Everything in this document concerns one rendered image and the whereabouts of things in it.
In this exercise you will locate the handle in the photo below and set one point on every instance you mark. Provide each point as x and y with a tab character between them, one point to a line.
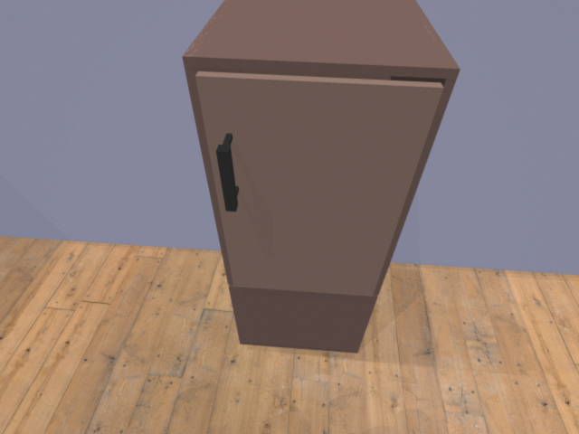
225	163

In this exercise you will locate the cupboard door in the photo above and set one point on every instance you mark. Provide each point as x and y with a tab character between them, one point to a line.
323	165

